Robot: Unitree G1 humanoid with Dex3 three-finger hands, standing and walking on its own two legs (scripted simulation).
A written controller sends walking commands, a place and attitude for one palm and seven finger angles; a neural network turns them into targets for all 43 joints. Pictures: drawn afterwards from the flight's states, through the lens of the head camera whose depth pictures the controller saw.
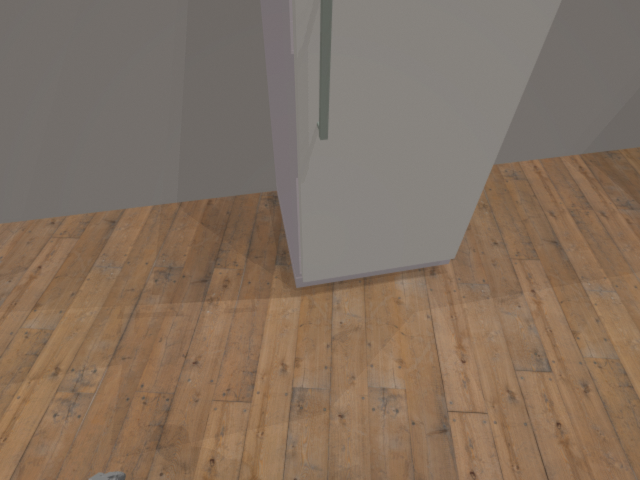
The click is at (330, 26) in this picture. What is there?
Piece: fridge door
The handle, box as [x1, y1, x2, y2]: [317, 0, 331, 139]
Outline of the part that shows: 331,0 321,0 320,9 319,121 317,122 320,139 327,138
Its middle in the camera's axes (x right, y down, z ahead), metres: +0.00 -0.37 +0.84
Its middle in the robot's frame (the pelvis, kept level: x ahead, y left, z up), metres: +0.88 +0.04 +0.12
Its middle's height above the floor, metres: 0.89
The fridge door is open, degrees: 0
